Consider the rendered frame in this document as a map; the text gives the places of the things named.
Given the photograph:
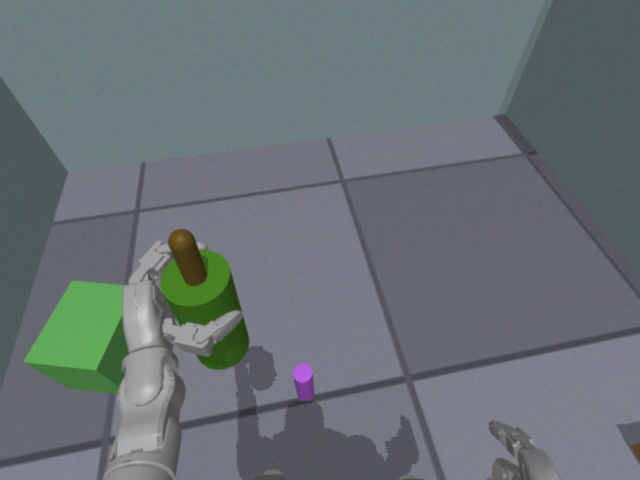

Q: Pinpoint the left robot hand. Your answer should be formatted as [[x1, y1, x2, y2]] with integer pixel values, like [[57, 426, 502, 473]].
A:
[[122, 241, 243, 357]]

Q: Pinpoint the right robot hand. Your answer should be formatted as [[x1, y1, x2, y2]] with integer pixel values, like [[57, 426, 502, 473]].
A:
[[487, 421, 562, 480]]

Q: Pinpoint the left robot arm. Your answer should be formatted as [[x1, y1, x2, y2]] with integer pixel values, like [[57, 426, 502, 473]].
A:
[[102, 346, 186, 480]]

